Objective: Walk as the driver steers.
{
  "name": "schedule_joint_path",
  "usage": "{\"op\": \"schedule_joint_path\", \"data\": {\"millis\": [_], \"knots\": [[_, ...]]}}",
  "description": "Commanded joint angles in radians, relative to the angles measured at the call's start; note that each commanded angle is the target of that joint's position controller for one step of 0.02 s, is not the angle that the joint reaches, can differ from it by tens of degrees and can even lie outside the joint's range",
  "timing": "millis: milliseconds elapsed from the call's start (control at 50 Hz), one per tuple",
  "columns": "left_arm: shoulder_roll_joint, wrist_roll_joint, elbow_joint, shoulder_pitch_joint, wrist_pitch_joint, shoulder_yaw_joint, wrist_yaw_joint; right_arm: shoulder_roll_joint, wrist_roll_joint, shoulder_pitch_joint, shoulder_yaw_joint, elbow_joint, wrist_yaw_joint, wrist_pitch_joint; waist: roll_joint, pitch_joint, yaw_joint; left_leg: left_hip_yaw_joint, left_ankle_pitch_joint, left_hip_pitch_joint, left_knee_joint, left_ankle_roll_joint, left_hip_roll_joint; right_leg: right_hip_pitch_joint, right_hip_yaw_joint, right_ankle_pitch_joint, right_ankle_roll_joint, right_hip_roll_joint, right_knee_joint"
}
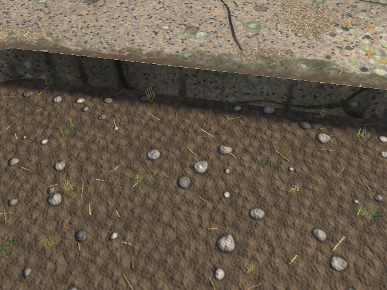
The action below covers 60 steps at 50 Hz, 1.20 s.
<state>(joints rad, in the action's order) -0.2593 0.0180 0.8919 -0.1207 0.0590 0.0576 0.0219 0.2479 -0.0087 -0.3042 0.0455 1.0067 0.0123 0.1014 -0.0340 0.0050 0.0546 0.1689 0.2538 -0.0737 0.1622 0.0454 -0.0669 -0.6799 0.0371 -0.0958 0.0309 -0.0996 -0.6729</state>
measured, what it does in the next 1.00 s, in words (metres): walks ahead, turning right: right foot, then left foot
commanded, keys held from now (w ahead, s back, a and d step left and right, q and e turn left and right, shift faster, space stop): e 0.50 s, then no key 0.50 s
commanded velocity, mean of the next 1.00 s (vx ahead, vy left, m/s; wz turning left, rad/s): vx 0.12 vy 0.00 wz -0.39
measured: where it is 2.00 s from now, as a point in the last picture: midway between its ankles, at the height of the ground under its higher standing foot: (234, 268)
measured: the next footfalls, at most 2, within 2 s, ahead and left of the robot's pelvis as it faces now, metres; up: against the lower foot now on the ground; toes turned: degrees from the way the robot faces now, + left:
right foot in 0.12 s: +0.26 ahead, -0.12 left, +0.00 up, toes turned -7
left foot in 0.60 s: +0.36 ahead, +0.08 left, +0.00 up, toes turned -25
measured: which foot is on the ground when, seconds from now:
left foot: down 0.00-0.14, up 0.16-0.58, down 0.60-1.00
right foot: up 0.00-0.10, down 0.12-0.62, up 0.64-0.92, down 0.94-1.00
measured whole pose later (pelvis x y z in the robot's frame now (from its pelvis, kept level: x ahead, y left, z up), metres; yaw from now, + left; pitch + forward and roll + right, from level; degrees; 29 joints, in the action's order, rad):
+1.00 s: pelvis +0.24 -0.02 +0.00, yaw -23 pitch +0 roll +0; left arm -0.26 -0.01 0.77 -0.20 -0.05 0.05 -0.03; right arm 0.24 -0.01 -0.17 0.03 0.84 0.01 0.02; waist 0.01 0.03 0.03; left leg -0.04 0.22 0.28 0.50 -0.03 0.01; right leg -0.20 0.06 0.28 0.00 0.01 -0.48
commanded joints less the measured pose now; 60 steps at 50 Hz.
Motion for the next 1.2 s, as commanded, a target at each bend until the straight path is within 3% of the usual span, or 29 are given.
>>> {"op": "schedule_joint_path", "data": {"millis": [20, 60, 100, 120, 140, 160, 180, 200, 220, 260, 340, 440, 500, 580, 600, 620, 640, 660, 680, 720, 820, 900, 940, 960, 1000, 1080, 1120, 1160, 1200], "knots": [[-0.034, -0.002, -0.127, 0.162, 0.016, -0.005, 0.026, 0.162, 0.007, -0.029, 0.032, -0.028, 0.01, -0.019, 0.048, 0.116, 0.02, -0.039, -0.466, -0.02, 0.012, 0.108, 0.325, -0.075, -0.049, 0.064, 0.019, 0.012, 0.067], [-0.058, -0.009, -0.151, 0.133, 0.017, 0.005, 0.045, 0.189, 0.01, 0.002, 0.039, -0.049, 0.023, -0.045, 0.091, 0.069, -0.016, -0.006, -0.83, -0.045, 0.153, 0.081, 0.328, 0.021, -0.118, 0.161, 0.04, 0.067, 0.081], [-0.128, -0.006, -0.118, -0.066, 0.019, 0.041, 0.052, 0.207, 0.01, 0.027, 0.043, -0.074, 0.037, -0.067, 0.129, -0.059, -0.114, 0.013, -1.048, -0.017, 0.426, 0.04, 0.298, 0.27, -0.156, 0.176, 0.078, 0.15, 0.106], [-0.188, -0.008, -0.093, -0.196, 0.019, 0.069, 0.038, 0.205, 0.014, 0.036, 0.04, -0.09, 0.039, -0.066, 0.09, -0.127, -0.185, 0.028, -0.903, 0.101, 0.655, -0.01, 0.245, 0.489, -0.101, 0.011, 0.117, 0.149, 0.203], [-0.291, -0.015, -0.09, -0.247, 0.006, 0.089, 0.01, 0.123, -0.031, -0.034, 0.014, -0.123, 0.028, -0.048, -0.147, -0.254, -0.13, 0.025, -0.128, 0.411, 1.005, -0.072, 0.14, 0.828, 0.201, -0.442, 0.216, -0.089, 0.101], [-0.316, -0.031, -0.133, -0.222, 0.007, 0.083, 0.009, 0.065, -0.02, -0.11, -0.012, -0.149, 0.006, -0.015, -0.23, -0.467, -0.083, -0.165, 0.46, 0.696, 1.309, -0.109, -0.038, 1.096, 0.683, -0.552, 0.45, -0.318, 0.186], [-0.249, -0.031, -0.153, -0.219, -0.004, 0.071, 0.007, 0.171, 0.013, -0.009, 0.016, -0.148, -0.007, 0.004, -0.052, -0.476, -0.15, -0.295, 0.396, 0.728, 1.339, -0.083, 0.037, 1.043, 0.566, -0.488, 0.398, -0.26, 0.222], [-0.203, -0.017, -0.167, -0.14, -0.005, 0.059, 0.003, 0.169, 0.036, 0.073, 0.017, -0.182, -0.006, 0.007, -0.014, -0.329, -0.134, -0.272, 0.306, 0.773, 1.271, -0.066, 0.079, 0.903, 0.422, -0.404, 0.345, -0.211, 0.243], [-0.172, -0.003, -0.176, -0.079, -0.007, 0.051, 0.0, 0.159, 0.025, 0.092, 0.02, -0.173, 0.008, -0.003, 0.078, -0.198, -0.095, -0.251, 0.246, 0.763, 1.188, -0.075, 0.119, 0.727, 0.33, -0.335, 0.297, -0.156, 0.282], [-0.152, -0.018, -0.194, -0.032, -0.017, 0.045, -0.008, 0.17, 0.008, 0.082, 0.033, -0.186, 0.025, -0.04, 0.038, -0.118, -0.04, -0.251, 0.19, 0.641, 1.085, -0.087, 0.144, 0.487, 0.274, -0.26, 0.276, -0.104, 0.341], [-0.193, -0.021, -0.209, -0.033, -0.024, 0.06, -0.023, 0.127, -0.004, 0.063, 0.028, -0.205, 0.042, -0.066, -0.022, -0.141, -0.017, -0.237, 0.111, 0.605, 0.894, -0.129, 0.11, 0.405, 0.223, -0.329, 0.266, -0.059, 0.337], [-0.2, -0.006, -0.231, -0.03, -0.065, 0.061, -0.054, 0.134, 0.003, 0.167, 0.029, -0.246, 0.042, -0.081, -0.071, -0.149, -0.052, -0.263, -0.019, 0.597, 0.694, -0.148, 0.081, 0.401, 0.285, 0.057, 0.201, -0.022, 0.333], [-0.197, -0.011, -0.238, -0.035, -0.079, 0.061, -0.061, 0.139, 0.008, 0.208, 0.029, -0.267, 0.034, -0.071, -0.108, -0.118, -0.066, -0.275, -0.006, 0.567, 0.583, -0.143, 0.056, 0.406, 0.348, 0.16, 0.188, -0.015, 0.319], [-0.162, -0.007, -0.249, -0.021, -0.088, 0.042, -0.062, 0.146, 0.01, 0.131, 0.034, -0.251, 0.013, -0.044, -0.127, -0.141, -0.03, -0.245, -0.085, 0.406, 0.323, -0.101, 0.057, 0.462, 0.38, -0.007, 0.148, -0.011, 0.202], [-0.138, -0.006, -0.245, -0.046, -0.089, 0.033, -0.064, 0.162, 0.002, 0.115, 0.038, -0.249, 0.009, -0.037, -0.102, -0.132, -0.027, -0.27, -0.219, 0.317, 0.215, -0.071, 0.105, 0.429, 0.363, 0.067, 0.104, 0.027, 0.16], [-0.09, -0.024, -0.246, -0.101, -0.087, 0.018, -0.063, 0.229, -0.019, 0.121, 0.049, -0.265, 0.013, -0.039, 0.08, -0.154, -0.068, -0.453, -0.417, 0.21, 0.19, 0.003, 0.302, 0.343, 0.255, 0.327, 0.046, 0.121, -0.015], [-0.1, -0.018, -0.268, -0.14, -0.078, 0.023, -0.061, 0.272, -0.045, 0.133, 0.059, -0.258, 0.014, -0.054, 0.32, -0.115, -0.111, -0.655, -0.642, 0.17, 0.187, 0.192, 0.454, 0.159, 0.131, 0.731, -0.011, 0.266, -0.158], [-0.185, -0.028, -0.258, -0.122, -0.068, 0.042, -0.061, 0.217, -0.038, 0.121, 0.049, -0.27, 0.012, -0.053, 0.273, -0.133, -0.065, -0.72, -0.604, 0.187, 0.171, 0.271, 0.492, 0.123, 0.144, 0.775, -0.05, 0.213, -0.359], [-0.222, -0.014, -0.243, -0.1, -0.072, 0.058, -0.062, 0.194, -0.025, 0.131, 0.045, -0.278, 0.012, -0.052, 0.191, -0.119, -0.053, -0.625, -0.558, 0.193, 0.19, 0.241, 0.434, 0.113, 0.15, 0.717, -0.061, 0.204, -0.454], [-0.181, -0.015, -0.219, -0.1, -0.096, 0.054, -0.071, 0.162, 0.003, 0.176, 0.034, -0.282, 0.013, -0.059, 0.149, -0.087, -0.066, -0.498, -0.489, 0.212, 0.206, 0.17, 0.345, 0.109, 0.149, 0.625, -0.094, 0.187, -0.493], [-0.064, -0.011, -0.223, -0.051, -0.097, 0.01, -0.06, 0.141, 0.0, 0.173, 0.024, -0.253, 0.016, -0.085, 0.235, -0.094, -0.046, -0.35, -0.456, 0.235, 0.203, 0.14, 0.245, 0.31, 0.01, 0.547, -0.124, 0.127, -0.112], [-0.09, -0.006, -0.186, -0.088, -0.093, 0.019, -0.052, 0.167, 0.018, 0.145, 0.027, -0.231, 0.012, -0.093, 0.228, -0.081, -0.055, -0.38, -0.375, 0.247, 0.231, 0.134, 0.253, 0.482, -0.032, 0.312, -0.083, 0.13, 0.269], [-0.148, -0.025, -0.188, -0.095, -0.093, 0.027, -0.057, 0.146, 0.009, 0.099, 0.016, -0.215, 0.004, -0.076, 0.139, -0.089, -0.042, -0.36, -0.231, 0.354, 0.251, 0.044, 0.22, 0.635, 0.067, 0.125, -0.024, 0.043, 0.317], [-0.213, -0.032, -0.183, -0.086, -0.097, 0.041, -0.06, 0.116, -0.011, 0.07, 0.008, -0.22, -0.007, -0.06, -0.028, -0.102, 0.008, -0.263, -0.116, 0.395, 0.292, -0.01, 0.133, 0.64, 0.137, 0.03, 0.036, -0.033, 0.256], [-0.091, -0.04, -0.178, -0.049, -0.083, 0.011, -0.039, 0.112, -0.017, 0.146, 0.006, -0.207, -0.006, -0.058, -0.054, -0.057, -0.027, -0.215, -0.056, 0.287, 0.292, -0.078, 0.098, 0.471, 0.133, 0.291, 0.057, -0.01, 0.301], [-0.101, -0.034, -0.143, -0.077, -0.052, 0.008, -0.039, 0.121, -0.005, 0.142, 0.013, -0.18, 0.01, -0.077, -0.051, 0.011, -0.031, -0.223, -0.129, 0.274, 0.298, -0.068, 0.105, 0.414, 0.099, 0.293, 0.006, 0.032, 0.296], [-0.11, -0.026, -0.119, -0.121, -0.053, 0.012, -0.044, 0.104, 0.001, 0.13, 0.011, -0.157, 0.012, -0.08, -0.065, 0.007, -0.047, -0.171, 0.034, 0.301, 0.347, -0.065, 0.06, 0.422, 0.114, 0.534, 0.026, 0.036, 0.328], [-0.17, -0.016, -0.116, -0.164, -0.057, 0.029, -0.049, 0.105, 0.017, 0.169, 0.016, -0.171, 0.011, -0.071, -0.139, 0.079, -0.084, -0.11, 0.183, 0.46, 0.492, -0.056, 0.021, 0.428, 0.278, 0.848, 0.106, -0.064, 0.433], [-0.19, -0.01, -0.108, -0.189, -0.042, 0.035, -0.055, 0.11, 0.035, 0.213, 0.021, -0.2, 0.001, -0.044, -0.174, 0.156, -0.101, -0.158, 0.207, 0.578, 0.614, -0.019, 0.073, 0.429, 0.447, 0.884, 0.188, -0.179, 0.509]]}}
